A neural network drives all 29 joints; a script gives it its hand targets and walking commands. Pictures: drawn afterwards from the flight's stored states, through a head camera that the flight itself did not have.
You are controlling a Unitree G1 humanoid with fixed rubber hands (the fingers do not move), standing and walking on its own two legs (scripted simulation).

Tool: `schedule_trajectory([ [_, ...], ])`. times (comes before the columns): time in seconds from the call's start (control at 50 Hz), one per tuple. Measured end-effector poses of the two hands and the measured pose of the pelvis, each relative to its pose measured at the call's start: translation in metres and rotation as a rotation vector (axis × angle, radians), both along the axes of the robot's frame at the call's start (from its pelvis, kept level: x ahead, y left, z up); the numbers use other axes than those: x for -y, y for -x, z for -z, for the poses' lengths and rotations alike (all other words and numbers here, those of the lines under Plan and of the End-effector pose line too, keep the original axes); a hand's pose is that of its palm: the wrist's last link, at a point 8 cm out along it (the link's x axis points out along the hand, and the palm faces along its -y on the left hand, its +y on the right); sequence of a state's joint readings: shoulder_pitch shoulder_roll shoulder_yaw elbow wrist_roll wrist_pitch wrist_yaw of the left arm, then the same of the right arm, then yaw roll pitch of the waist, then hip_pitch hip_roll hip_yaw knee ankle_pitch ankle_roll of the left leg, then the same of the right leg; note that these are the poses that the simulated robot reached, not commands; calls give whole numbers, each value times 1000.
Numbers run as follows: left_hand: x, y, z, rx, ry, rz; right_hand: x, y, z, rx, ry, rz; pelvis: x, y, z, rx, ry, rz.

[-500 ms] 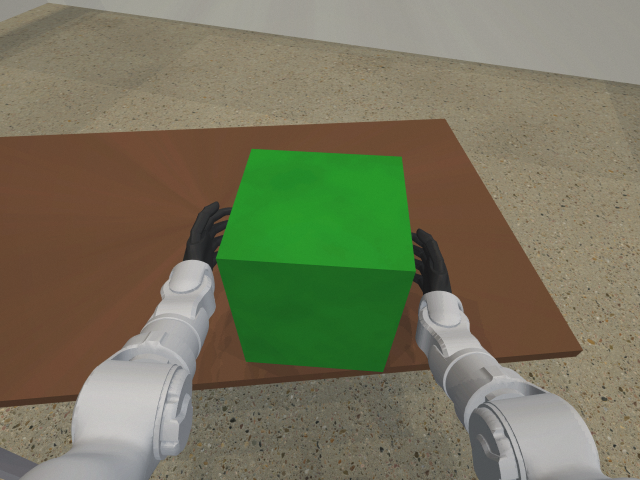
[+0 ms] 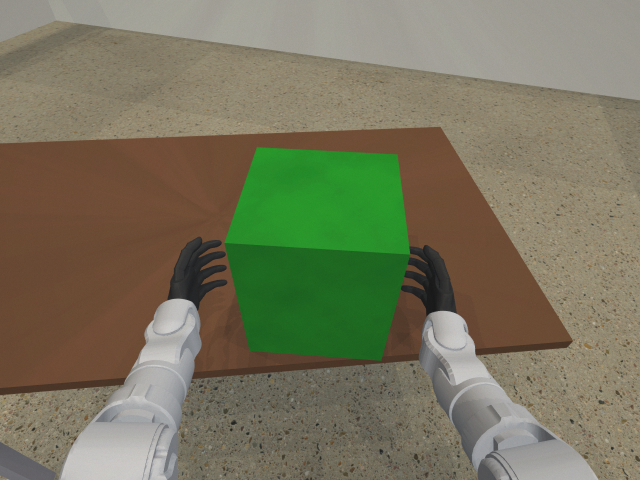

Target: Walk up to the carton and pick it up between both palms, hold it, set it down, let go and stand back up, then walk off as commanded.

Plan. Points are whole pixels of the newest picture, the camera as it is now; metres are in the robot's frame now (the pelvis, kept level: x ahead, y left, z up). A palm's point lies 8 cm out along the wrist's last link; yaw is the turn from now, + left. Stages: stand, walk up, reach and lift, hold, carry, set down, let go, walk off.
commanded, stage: set down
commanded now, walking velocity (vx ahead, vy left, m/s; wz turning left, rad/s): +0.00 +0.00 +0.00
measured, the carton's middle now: (320, 256) +0.45 +0.00 +0.03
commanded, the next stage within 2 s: none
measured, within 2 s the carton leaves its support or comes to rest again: neither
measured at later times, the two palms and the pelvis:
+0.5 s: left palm (161, 351) +0.30 +0.21 +0.02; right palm (476, 354) +0.27 -0.18 +0.04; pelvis -0.01 +0.00 +0.00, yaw +0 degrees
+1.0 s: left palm (126, 417) +0.23 +0.24 +0.01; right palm (498, 408) +0.21 -0.18 +0.03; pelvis -0.01 +0.00 +0.00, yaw +0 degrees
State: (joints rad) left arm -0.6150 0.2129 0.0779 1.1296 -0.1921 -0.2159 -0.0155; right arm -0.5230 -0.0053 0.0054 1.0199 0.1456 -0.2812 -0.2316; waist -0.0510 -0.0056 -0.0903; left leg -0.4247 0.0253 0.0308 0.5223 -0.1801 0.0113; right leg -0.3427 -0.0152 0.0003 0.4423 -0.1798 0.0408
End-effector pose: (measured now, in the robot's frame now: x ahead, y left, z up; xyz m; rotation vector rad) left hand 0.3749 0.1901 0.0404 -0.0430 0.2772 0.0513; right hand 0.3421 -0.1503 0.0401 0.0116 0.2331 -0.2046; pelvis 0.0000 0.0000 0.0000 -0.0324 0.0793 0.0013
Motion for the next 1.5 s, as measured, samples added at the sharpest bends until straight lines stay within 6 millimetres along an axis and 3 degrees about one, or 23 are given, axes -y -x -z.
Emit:
schedule_trajectory([
  [0.16, -4, 16, 4, -12, -14, 34, 4, 19, 5, 4, -7, 22, 0, 4, 0, 6, 1, 0],
  [0.38, -16, 55, 23, -55, -9, 40, 20, 58, 11, 11, -38, 88, -1, 8, 0, 41, 2, -1],
  [0.5, -24, 70, 22, -46, 5, 24, 30, 71, 4, 23, -46, 125, -1, 8, 0, 42, 1, -1],
  [0.62, -28, 82, 16, -25, -3, 25, 28, 83, 1, 15, -48, 116, -1, 7, 0, 45, 1, -1],
  [0.92, -45, 144, 27, -82, -9, -21, 36, 133, 7, -53, -50, 140, 0, 5, -2, 77, 0, -2],
  [1.28, -41, 136, 27, -119, -87, -3, 39, 128, 33, -161, -84, 97, 6, -6, -2, 68, -7, -2],
  [1.5, -40, 132, 43, -205, -118, 4, 48, 118, 48, -181, -75, 95, 8, -22, -4, 46, -10, -1],
])
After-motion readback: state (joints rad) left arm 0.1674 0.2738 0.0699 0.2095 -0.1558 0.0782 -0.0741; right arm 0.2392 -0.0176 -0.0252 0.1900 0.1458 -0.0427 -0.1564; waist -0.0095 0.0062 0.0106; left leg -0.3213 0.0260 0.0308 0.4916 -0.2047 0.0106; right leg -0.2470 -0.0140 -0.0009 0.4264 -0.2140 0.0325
